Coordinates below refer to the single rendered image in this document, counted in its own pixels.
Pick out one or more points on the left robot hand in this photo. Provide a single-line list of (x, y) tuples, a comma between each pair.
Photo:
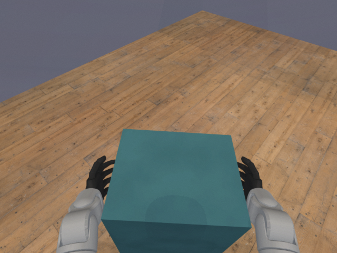
[(96, 175)]

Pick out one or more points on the right robot forearm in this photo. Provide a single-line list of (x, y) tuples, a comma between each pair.
[(274, 228)]

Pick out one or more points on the right robot hand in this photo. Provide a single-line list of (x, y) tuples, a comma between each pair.
[(251, 176)]

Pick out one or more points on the left robot forearm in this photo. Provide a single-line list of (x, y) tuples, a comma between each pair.
[(79, 228)]

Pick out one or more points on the carton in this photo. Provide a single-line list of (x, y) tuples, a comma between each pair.
[(175, 192)]

